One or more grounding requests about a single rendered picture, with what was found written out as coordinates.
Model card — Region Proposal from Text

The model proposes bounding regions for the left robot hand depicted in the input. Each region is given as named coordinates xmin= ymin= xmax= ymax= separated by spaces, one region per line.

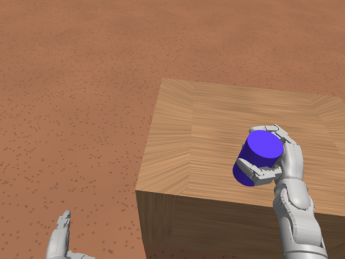
xmin=45 ymin=210 xmax=95 ymax=259

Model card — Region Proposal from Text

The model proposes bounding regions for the right robot arm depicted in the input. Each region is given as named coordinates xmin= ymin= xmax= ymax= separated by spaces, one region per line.
xmin=273 ymin=178 xmax=328 ymax=259

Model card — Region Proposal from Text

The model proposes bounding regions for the right robot hand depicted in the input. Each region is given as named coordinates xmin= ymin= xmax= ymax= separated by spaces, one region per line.
xmin=236 ymin=124 xmax=304 ymax=186

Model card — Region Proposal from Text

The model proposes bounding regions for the can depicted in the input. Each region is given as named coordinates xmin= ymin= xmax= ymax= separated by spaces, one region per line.
xmin=232 ymin=130 xmax=284 ymax=187

